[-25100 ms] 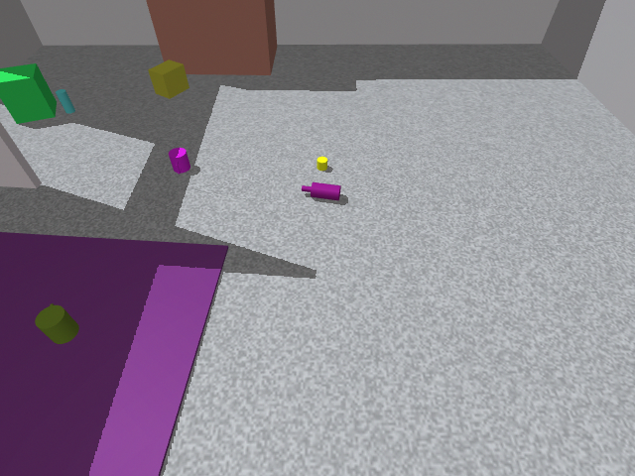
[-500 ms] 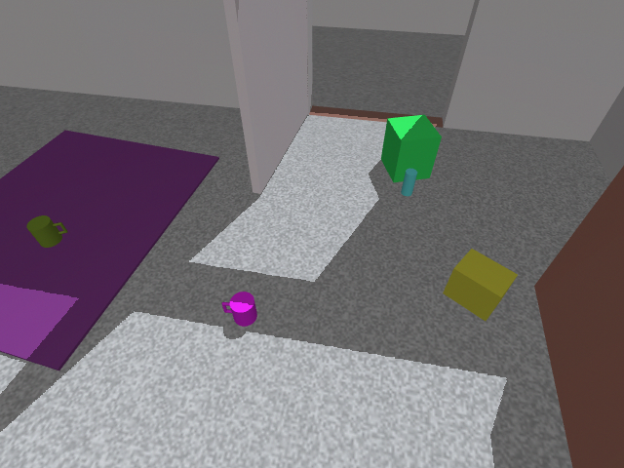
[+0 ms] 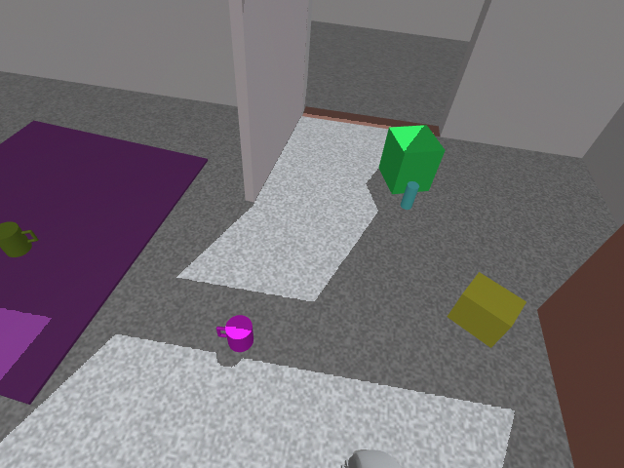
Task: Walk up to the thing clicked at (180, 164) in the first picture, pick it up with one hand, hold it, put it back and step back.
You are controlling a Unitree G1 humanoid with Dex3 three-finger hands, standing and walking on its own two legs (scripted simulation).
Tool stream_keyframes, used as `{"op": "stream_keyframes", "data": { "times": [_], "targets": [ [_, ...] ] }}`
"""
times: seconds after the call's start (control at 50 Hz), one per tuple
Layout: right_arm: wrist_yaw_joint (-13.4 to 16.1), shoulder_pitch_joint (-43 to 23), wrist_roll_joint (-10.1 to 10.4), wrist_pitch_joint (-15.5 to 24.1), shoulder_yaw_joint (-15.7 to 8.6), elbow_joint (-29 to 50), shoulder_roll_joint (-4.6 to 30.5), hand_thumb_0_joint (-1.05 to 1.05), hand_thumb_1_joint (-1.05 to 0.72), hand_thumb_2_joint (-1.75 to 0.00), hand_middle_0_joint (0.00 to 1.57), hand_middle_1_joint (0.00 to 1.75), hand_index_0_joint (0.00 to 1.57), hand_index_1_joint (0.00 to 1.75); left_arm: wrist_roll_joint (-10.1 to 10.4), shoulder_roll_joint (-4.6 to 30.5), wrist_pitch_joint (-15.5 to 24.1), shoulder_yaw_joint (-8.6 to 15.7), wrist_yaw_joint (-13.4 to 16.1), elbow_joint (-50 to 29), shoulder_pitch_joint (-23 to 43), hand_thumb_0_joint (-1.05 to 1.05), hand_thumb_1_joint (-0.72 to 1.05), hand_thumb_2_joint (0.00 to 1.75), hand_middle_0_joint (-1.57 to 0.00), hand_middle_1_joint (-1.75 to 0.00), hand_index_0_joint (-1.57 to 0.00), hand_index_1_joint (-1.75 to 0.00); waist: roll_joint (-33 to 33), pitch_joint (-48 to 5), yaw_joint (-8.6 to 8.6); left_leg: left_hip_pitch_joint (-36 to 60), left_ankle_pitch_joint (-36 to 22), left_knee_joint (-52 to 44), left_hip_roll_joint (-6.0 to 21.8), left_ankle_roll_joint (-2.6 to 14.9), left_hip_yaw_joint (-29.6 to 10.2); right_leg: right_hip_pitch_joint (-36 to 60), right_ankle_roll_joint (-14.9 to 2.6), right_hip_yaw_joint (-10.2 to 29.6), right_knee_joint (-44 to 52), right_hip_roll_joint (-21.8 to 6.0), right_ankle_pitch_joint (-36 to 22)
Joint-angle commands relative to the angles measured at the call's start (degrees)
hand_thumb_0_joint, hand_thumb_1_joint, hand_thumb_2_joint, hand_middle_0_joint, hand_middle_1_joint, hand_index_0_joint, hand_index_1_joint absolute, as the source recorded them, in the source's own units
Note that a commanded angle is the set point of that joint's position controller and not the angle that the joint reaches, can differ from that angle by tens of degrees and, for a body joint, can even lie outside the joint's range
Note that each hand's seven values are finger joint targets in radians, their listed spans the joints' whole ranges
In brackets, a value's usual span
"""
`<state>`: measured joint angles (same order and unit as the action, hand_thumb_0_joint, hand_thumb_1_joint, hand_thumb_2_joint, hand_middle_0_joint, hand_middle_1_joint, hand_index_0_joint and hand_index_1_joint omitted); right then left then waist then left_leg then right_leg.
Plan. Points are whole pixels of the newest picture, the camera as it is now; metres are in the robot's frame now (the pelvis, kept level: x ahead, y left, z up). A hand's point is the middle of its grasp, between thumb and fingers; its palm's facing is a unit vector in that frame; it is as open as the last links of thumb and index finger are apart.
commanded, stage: walk up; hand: left
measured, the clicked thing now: (234, 333) +0.66 +0.20 -0.73
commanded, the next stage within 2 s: none
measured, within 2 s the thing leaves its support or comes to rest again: neither
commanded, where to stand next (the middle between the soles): +0.27 -0.06 m, yaw -1 degrees
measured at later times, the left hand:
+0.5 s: hand (182, 386) +0.27 +0.19 -0.13, palm faces -0.07 -0.93 -0.37, open 7.4 cm
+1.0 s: hand (176, 412) +0.25 +0.20 -0.17, palm faces -0.04 -0.92 -0.39, open 7.4 cm
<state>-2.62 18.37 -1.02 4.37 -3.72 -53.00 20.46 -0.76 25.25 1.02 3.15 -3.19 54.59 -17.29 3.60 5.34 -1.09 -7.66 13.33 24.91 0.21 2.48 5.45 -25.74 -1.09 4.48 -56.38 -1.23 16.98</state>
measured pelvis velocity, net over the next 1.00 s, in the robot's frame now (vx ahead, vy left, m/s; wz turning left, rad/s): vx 0.17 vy -0.06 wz -0.02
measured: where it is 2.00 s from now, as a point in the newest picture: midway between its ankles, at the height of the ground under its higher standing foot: outside the picture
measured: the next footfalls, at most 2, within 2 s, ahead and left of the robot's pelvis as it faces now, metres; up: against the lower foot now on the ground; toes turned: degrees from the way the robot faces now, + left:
right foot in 0.24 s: +0.24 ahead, -0.15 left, +0.00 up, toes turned -5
left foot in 0.66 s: +0.26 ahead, +0.07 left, +0.00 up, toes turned -1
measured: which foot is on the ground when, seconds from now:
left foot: down 0.00-0.30, up 0.32-0.64, down 0.66-1.00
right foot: up 0.00-0.22, down 0.24-0.70, up 0.72-0.92, down 0.94-1.00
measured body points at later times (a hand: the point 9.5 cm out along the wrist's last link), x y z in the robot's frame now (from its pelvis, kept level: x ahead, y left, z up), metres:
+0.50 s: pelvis +0.17 -0.06 +0.00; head +0.19 -0.08 +0.44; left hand +0.27 +0.24 -0.10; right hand +0.22 -0.38 -0.13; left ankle +0.18 +0.11 -0.67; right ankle +0.20 -0.15 -0.74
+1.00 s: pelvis +0.17 -0.06 -0.02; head +0.21 -0.07 +0.42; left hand +0.25 +0.25 -0.14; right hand +0.31 -0.37 -0.14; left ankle +0.26 +0.06 -0.74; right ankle +0.14 -0.20 -0.74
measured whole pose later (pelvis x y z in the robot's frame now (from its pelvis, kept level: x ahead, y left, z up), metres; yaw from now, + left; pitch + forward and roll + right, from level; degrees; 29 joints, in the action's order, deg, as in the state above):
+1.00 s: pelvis +0.17 -0.06 -0.02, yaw -1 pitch -3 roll -3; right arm -0.3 4.9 -0.4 -1.2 -1.2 -50.6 22.0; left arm -0.7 21.4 1.0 1.3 0.8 55.0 -10.7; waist -3.4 7.7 1.0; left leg -24.4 15.9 41.2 3.6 0.3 -1.9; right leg -10.6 1.0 -0.9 -35.7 1.0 22.0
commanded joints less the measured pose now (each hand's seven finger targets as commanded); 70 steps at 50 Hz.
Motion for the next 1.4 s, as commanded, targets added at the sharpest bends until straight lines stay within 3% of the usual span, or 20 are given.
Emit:
{"op": "stream_keyframes", "data": {
  "times": [0.0,0.16,0.24,0.28,0.3,0.36,0.42,0.58,0.64,0.68,0.7,0.76,0.9,0.94,0.96,0.98,1.1,1.14,1.22,1.38],
  "targets": [
    [1.41,0.46,0.43,1.95,-4.51,6.12,17.11,0.00,-0.90,-0.90,0.20,0.30,0.20,0.30,-0.27,9.52,0.56,2.87,-0.22,-4.95,-0.17,0.00,0.90,0.90,-0.20,-0.30,-0.20,-0.30,-10.49,2.60,-0.17,0.83,3.95,-15.52,15.37,8.48,-13.31,-6.28,1.41,0.34,6.63,-3.08,-3.67],
    [1.47,3.99,0.27,0.92,-3.99,8.11,16.65,0.00,-0.90,-0.90,0.20,0.30,0.20,0.30,-0.43,6.34,1.87,2.56,-0.97,-9.13,7.44,0.00,0.90,0.90,-0.20,-0.30,-0.20,-0.30,-9.65,0.18,-1.74,3.55,-20.46,-4.66,13.44,7.67,-6.52,1.80,-1.18,-7.06,22.60,-1.48,-6.23],
    [1.93,4.64,0.84,0.54,-2.40,10.14,13.21,0.00,-0.90,-0.90,0.20,0.30,0.20,0.30,-0.44,10.26,3.00,4.90,0.28,-6.02,-5.10,0.00,0.90,0.90,-0.20,-0.30,-0.20,-0.30,1.70,-8.39,4.96,-5.53,-18.73,18.85,8.42,3.74,-3.01,26.19,-4.19,-4.78,29.67,-0.84,-7.39],
    [2.26,5.55,1.41,0.21,-1.61,11.04,12.43,0.00,-0.90,-0.90,0.20,0.30,0.20,0.30,0.27,16.78,2.98,6.30,0.97,-6.77,-10.05,0.00,0.90,0.90,-0.20,-0.30,-0.20,-0.30,13.58,-10.72,7.16,-24.44,17.10,40.04,-3.28,-0.21,-1.49,35.10,-14.71,30.32,39.64,-21.41,-6.36],
    [2.88,4.74,0.69,-0.11,-2.29,9.94,15.54,0.00,-0.90,-0.90,0.20,0.30,0.20,0.30,0.74,16.75,2.74,6.33,1.16,-7.79,-7.29,0.00,0.90,0.90,-0.20,-0.30,-0.20,-0.30,9.23,-7.65,6.36,-24.89,19.96,43.61,0.21,-0.48,-6.16,30.66,-17.69,31.84,38.26,-23.36,-9.12],
    [2.63,6.18,1.58,-0.43,-2.10,7.37,13.54,0.00,-0.90,-0.90,0.20,0.30,0.20,0.30,1.62,11.21,2.49,4.64,2.12,-10.09,-0.65,0.00,0.90,0.90,-0.20,-0.30,-0.20,-0.30,2.61,-2.78,2.11,-20.82,13.95,42.92,2.84,-0.74,-9.87,18.93,-13.37,10.84,36.53,-15.32,-20.39],
    [2.24,7.13,0.92,-1.22,-1.78,6.82,11.34,0.00,-0.90,-0.90,0.20,0.30,0.20,0.30,0.75,9.51,2.65,3.51,2.39,-11.25,1.97,0.00,0.90,0.90,-0.20,-0.30,-0.20,-0.30,3.42,-0.74,0.75,-14.78,7.84,38.14,1.12,-1.95,-7.02,8.65,-12.19,1.43,36.42,-9.87,-28.26],
    [3.92,0.72,0.76,-1.31,-1.24,6.27,10.11,0.00,-0.90,-0.90,0.20,0.30,0.20,0.30,0.51,9.88,0.58,2.44,3.51,-11.97,3.44,0.00,0.90,0.90,-0.20,-0.30,-0.20,-0.30,4.57,-6.72,1.91,-8.95,-0.54,13.22,0.48,-2.40,-3.75,13.98,-10.80,0.74,24.68,-11.62,-41.18],
    [4.16,1.06,0.01,-1.08,-2.25,5.56,13.79,0.00,-0.90,-0.90,0.20,0.30,0.20,0.30,1.81,8.65,-0.59,1.51,3.79,-11.70,4.98,0.00,0.90,0.90,-0.20,-0.30,-0.20,-0.30,-3.88,-8.20,0.33,-1.21,-19.17,3.76,4.27,0.61,-10.15,7.27,-5.64,-0.13,16.80,-8.16,-23.92],
    [4.09,-3.96,0.26,-1.10,-2.68,7.72,18.59,0.00,-0.90,-0.90,0.20,0.30,0.20,0.30,2.96,6.37,-1.62,1.00,4.16,-10.37,2.16,0.00,0.90,0.90,-0.20,-0.30,-0.20,-0.30,-14.36,-9.29,2.31,-2.90,-27.89,-1.81,19.90,10.69,-28.77,5.16,-1.11,-4.06,5.23,3.17,12.77],
    [4.14,-5.95,0.33,-1.12,-2.73,7.56,18.96,0.00,-0.90,-0.90,0.20,0.30,0.20,0.30,2.60,7.67,-2.27,1.24,4.61,-8.78,1.51,0.00,0.90,0.90,-0.20,-0.30,-0.20,-0.30,-17.40,-9.64,1.70,-4.39,-26.57,-1.71,22.89,15.38,-32.50,6.93,-0.79,-1.19,-0.02,0.78,19.18],
    [4.56,-8.44,0.12,-1.70,-1.52,7.37,15.76,0.00,-0.90,-0.90,0.20,0.30,0.20,0.30,2.05,8.18,-2.37,1.85,3.87,-7.01,4.08,0.00,0.90,0.90,-0.20,-0.30,-0.20,-0.30,-14.06,-8.54,1.75,-8.22,-24.21,-0.03,14.77,10.54,-20.27,7.13,-1.04,0.60,-1.36,1.46,17.58],
    [3.05,-11.56,0.35,-4.38,-0.97,6.56,14.20,0.00,-0.90,-0.90,0.20,0.30,0.20,0.30,0.76,6.78,0.61,1.59,4.65,-0.92,-0.40,0.00,0.90,0.90,-0.20,-0.30,-0.20,-0.30,-11.69,-11.90,3.44,-4.30,-17.17,10.69,9.22,5.35,-13.39,17.06,0.69,-6.10,32.61,1.64,-3.02],
    [2.46,-12.15,1.37,-4.95,0.02,6.85,10.92,0.00,-0.90,-0.90,0.20,0.30,0.20,0.30,-0.84,11.44,2.17,2.30,5.42,-1.88,1.37,0.00,0.90,0.90,-0.20,-0.30,-0.20,-0.30,-2.18,-9.02,2.45,-14.96,-9.69,17.13,4.31,0.67,-10.54,19.95,-3.16,11.99,35.46,-9.90,-10.08],
    [2.63,-13.88,0.94,-5.44,-0.38,7.05,11.10,0.00,-0.90,-0.90,0.20,0.30,0.20,0.30,-0.64,15.84,2.11,2.85,5.49,-2.62,5.76,0.00,0.90,0.90,-0.20,-0.30,-0.20,-0.30,2.94,-5.68,1.76,-16.25,12.00,19.36,0.93,-0.96,-8.86,12.41,-9.77,18.01,36.73,-18.70,-11.48],
    [2.80,-13.51,0.40,-5.66,-1.31,5.87,12.66,0.00,-0.90,-0.90,0.20,0.30,0.20,0.30,-0.89,17.68,2.17,3.06,5.42,-3.79,9.77,0.00,0.90,0.90,-0.20,-0.30,-0.20,-0.30,4.89,-3.55,1.04,-11.73,15.04,23.54,2.80,-1.40,-10.13,5.23,-13.32,20.14,35.96,-21.56,-12.15],
    [1.63,-11.32,0.39,-3.79,-1.54,1.82,12.67,0.00,-0.90,-0.90,0.20,0.30,0.20,0.30,0.01,10.05,2.66,1.13,4.67,-3.02,10.15,0.00,0.90,0.90,-0.20,-0.30,-0.20,-0.30,0.51,-5.71,-0.02,1.97,-18.70,5.31,5.17,1.52,-11.46,6.58,-1.16,-0.47,25.22,-5.82,-14.77],
    [1.75,-14.07,0.45,-3.09,-1.28,1.88,14.37,0.00,-0.90,-0.90,0.20,0.30,0.20,0.30,0.51,8.12,2.26,0.54,4.46,-1.79,5.52,0.00,0.90,0.90,-0.20,-0.30,-0.20,-0.30,-2.82,-8.45,2.78,0.18,-12.97,3.64,9.88,4.68,-17.27,9.11,-0.05,-2.69,25.26,-2.47,-4.15],
    [1.22,-14.77,0.63,-3.90,-0.60,-0.29,12.80,0.00,-0.90,-0.90,0.20,0.30,0.20,0.30,-0.21,10.77,2.47,0.82,4.25,-0.29,9.86,0.00,0.90,0.90,-0.20,-0.30,-0.20,-0.30,-2.02,-5.92,0.92,-5.71,0.10,1.72,4.15,0.09,-11.96,12.63,-2.30,2.57,33.00,-6.43,3.68],
    [0.94,-15.66,0.23,-3.72,0.02,-3.47,13.02,0.00,-0.90,-0.90,0.20,0.30,0.20,0.30,-0.12,9.46,2.08,0.15,3.66,2.03,10.37,0.00,0.90,0.90,-0.20,-0.30,-0.20,-0.30,-6.66,-2.22,1.61,-10.13,12.58,-6.97,5.53,-0.39,-15.84,14.96,-1.62,-0.88,36.19,-3.89,6.65]
  ]
}}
